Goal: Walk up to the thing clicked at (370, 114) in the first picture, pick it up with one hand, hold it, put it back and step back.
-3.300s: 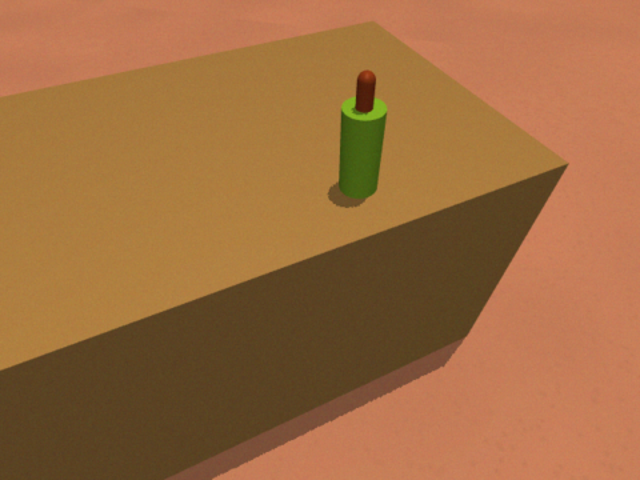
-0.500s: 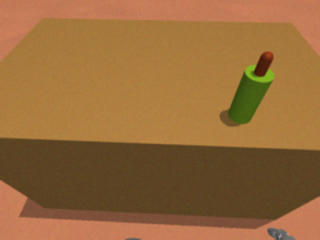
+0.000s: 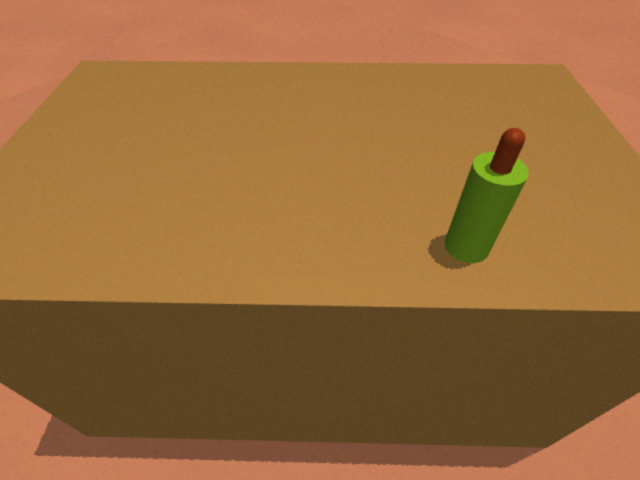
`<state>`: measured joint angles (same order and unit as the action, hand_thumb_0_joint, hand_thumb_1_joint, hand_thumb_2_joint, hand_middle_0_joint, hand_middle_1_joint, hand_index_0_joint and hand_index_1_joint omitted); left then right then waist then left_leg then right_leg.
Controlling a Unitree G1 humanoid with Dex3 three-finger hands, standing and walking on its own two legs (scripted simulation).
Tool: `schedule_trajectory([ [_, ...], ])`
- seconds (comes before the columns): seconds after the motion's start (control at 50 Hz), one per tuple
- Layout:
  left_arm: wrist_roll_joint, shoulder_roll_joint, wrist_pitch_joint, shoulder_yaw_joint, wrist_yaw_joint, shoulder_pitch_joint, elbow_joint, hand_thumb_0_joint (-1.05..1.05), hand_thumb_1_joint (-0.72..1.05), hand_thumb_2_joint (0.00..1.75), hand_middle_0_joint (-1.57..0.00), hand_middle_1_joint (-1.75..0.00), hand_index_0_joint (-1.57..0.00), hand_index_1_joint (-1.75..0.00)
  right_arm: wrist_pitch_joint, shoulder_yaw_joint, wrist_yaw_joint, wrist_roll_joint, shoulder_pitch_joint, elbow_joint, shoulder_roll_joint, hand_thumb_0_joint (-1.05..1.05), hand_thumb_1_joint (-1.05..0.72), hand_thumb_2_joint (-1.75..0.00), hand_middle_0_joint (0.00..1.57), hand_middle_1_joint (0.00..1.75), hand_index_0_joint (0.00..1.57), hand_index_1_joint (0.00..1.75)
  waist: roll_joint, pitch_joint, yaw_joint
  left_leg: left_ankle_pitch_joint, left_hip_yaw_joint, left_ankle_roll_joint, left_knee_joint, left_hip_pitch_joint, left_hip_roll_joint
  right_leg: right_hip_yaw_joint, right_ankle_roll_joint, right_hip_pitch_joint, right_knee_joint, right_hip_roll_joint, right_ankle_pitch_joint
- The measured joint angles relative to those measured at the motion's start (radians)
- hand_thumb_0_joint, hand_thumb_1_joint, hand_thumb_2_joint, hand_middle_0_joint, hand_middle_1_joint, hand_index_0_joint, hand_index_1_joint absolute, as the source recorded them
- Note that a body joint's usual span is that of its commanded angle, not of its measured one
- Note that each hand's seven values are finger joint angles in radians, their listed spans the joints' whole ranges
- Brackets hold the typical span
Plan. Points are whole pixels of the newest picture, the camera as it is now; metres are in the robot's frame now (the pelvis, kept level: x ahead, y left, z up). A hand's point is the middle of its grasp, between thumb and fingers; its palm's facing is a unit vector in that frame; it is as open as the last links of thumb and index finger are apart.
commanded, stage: walk up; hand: right
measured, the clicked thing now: (488, 196) +0.48 -0.23 +0.08
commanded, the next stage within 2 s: stand in 0.56 s
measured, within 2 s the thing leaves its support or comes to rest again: neither
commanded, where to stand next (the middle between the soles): +0.05 -0.01 m, yaw -2 degrees
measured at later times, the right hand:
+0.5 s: hand out of the picture +0.10 -0.25 -0.15, palm faces -0.02 +0.94 -0.34, open 7.4 cm
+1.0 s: hand out of the picture +0.09 -0.25 -0.15, palm faces -0.03 +0.94 -0.34, open 7.4 cm
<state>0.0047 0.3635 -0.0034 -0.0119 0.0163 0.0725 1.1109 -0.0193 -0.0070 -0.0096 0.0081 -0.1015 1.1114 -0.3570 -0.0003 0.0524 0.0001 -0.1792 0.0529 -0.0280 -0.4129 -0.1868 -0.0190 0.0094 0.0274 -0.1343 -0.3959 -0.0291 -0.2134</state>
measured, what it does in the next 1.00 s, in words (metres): stands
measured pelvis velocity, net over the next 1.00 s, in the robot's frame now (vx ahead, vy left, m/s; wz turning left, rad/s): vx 0.01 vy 0.00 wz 0.00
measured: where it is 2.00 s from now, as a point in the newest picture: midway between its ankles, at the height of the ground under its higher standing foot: outside the picture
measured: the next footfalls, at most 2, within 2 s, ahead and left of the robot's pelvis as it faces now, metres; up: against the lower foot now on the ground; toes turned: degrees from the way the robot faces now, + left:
none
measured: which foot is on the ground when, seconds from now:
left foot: down 0.00-1.00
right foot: down 0.00-1.00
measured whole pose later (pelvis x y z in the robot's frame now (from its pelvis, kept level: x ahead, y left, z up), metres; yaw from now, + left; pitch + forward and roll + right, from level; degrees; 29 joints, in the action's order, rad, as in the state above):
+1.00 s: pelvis +0.01 +0.00 +0.00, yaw +0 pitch -2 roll +0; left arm 0.01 0.36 -0.01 0.00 0.01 0.10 1.14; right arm -0.01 -0.01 -0.01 0.01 -0.08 1.14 -0.35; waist 0.00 0.06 0.00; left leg -0.16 0.05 -0.03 -0.34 -0.14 -0.02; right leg 0.01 0.03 -0.10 -0.33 -0.03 -0.20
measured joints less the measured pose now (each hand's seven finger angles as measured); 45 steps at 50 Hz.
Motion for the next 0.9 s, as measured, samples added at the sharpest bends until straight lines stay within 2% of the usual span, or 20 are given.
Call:
schedule_trajectory([
  [0.38, 0.004, -0.015, 0.006, -0.003, -0.003, 0.013, 0.050, 0.01, 0.90, 0.90, -0.21, -0.30, -0.21, -0.30, 0.002, 0.009, 0.003, 0.002, 0.016, 0.029, 0.011, 0.00, -0.91, -0.89, 0.20, 0.30, 0.20, 0.30, -0.003, -0.005, -0.001, 0.015, -0.004, 0.003, 0.051, 0.028, 0.004, -0.002, 0.005, 0.029, 0.053, -0.005, 0.016],
  [0.9, 0.009, -0.007, -0.005, 0.008, -0.009, 0.025, 0.031, 0.01, 0.90, 0.90, -0.21, -0.30, -0.21, -0.30, 0.010, 0.002, -0.003, 0.001, 0.023, 0.026, 0.005, 0.00, -0.91, -0.89, 0.20, 0.30, 0.20, 0.30, 0.003, 0.009, -0.001, 0.016, -0.007, 0.001, 0.069, 0.039, 0.002, -0.004, 0.004, 0.036, 0.067, -0.005, 0.016],
])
